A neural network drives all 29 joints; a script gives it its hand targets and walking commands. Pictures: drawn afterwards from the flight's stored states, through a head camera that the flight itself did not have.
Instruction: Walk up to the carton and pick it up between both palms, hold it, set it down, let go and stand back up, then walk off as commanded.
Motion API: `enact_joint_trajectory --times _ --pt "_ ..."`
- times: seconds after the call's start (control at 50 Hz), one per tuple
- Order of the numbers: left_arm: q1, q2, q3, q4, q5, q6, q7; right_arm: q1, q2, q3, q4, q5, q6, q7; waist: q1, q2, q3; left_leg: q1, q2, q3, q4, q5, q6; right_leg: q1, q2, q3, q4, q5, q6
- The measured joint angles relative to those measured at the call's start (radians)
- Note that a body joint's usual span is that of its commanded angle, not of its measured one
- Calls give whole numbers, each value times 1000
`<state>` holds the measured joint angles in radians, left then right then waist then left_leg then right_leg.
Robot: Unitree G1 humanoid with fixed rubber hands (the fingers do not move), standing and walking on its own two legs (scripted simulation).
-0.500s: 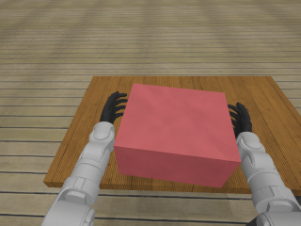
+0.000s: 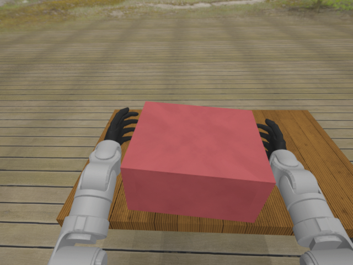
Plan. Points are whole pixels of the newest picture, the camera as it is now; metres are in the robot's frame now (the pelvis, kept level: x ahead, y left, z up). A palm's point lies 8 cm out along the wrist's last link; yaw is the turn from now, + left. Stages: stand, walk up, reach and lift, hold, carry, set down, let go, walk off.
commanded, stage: reach and lift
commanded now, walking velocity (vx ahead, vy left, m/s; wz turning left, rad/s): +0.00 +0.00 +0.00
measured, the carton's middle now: (194, 156) +0.36 -0.02 +0.11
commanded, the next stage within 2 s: hold in 0.94 s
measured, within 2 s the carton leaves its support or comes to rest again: neither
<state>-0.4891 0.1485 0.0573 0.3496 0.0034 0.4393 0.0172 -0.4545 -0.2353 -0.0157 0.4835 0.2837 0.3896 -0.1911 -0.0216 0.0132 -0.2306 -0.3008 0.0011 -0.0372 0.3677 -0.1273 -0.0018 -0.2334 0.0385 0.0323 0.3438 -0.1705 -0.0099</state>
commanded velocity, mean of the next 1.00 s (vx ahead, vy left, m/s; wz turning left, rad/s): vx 0.00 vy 0.00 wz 0.00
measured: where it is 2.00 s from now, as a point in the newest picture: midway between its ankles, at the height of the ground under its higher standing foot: outside the picture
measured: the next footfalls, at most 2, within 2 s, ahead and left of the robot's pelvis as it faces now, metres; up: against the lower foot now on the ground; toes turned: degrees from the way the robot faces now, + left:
none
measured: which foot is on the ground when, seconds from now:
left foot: down 0.00-1.00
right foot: down 0.00-1.00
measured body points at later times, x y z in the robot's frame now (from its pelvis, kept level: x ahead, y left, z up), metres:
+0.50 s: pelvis +0.00 +0.00 +0.00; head -0.04 +0.00 +0.45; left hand +0.38 +0.17 +0.16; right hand +0.37 -0.20 +0.13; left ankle +0.04 +0.12 -0.75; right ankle +0.00 -0.11 -0.75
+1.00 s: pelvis +0.01 +0.00 +0.00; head -0.03 +0.00 +0.45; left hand +0.37 +0.17 +0.20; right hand +0.36 -0.20 +0.16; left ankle +0.04 +0.12 -0.75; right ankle +0.00 -0.11 -0.75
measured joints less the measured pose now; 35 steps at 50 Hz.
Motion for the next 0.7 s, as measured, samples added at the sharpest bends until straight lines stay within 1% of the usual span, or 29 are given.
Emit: enact_joint_trajectory --times 0.12,0.24,0.32,0.44,0.48,0.54,0.58,0.64,0.7 --pt "0 -10 47 0 20 14 -20 -47 15 -21 7 0 34 2 0 -1 18 5 0 0 -10 17 0 0 0 0 -1 12 -1" --pt "-5 -13 67 10 24 12 -20 -91 41 -67 42 -6 28 16 0 -4 21 9 0 0 -18 23 0 0 0 0 -1 15 -2" --pt "-7 -13 67 -8 20 14 -15 -90 43 -68 42 -7 6 19 0 -6 21 9 0 0 -24 24 0 0 0 0 -6 15 -3" --pt "-22 -14 67 9 34 34 -20 -95 43 -72 67 -7 10 21 0 -6 27 9 0 0 -37 23 0 0 -1 0 -18 14 -6" --pt "-12 -14 67 -21 33 46 -21 -72 44 -61 38 -7 6 17 0 -6 29 9 0 0 -43 23 0 1 -1 0 -25 14 -6" --pt "12 -14 67 -118 17 73 -22 -8 43 -41 -59 -7 -8 3 0 -6 33 9 0 0 -46 18 0 3 -1 0 -32 12 -6" --pt "13 -14 67 -161 14 90 -23 10 43 -40 -97 -7 -13 -1 0 -6 33 9 0 0 -46 14 -1 3 -1 0 -33 9 -6" --pt "14 -14 68 -199 33 115 -28 11 43 -45 -127 -7 5 -4 0 -6 35 15 0 0 -47 10 -2 10 -1 0 -37 5 -6" --pt "14 -15 72 -206 59 143 -48 8 43 -45 -141 -7 44 -9 0 -6 52 37 0 0 -50 6 -2 35 -1 0 -46 5 -6"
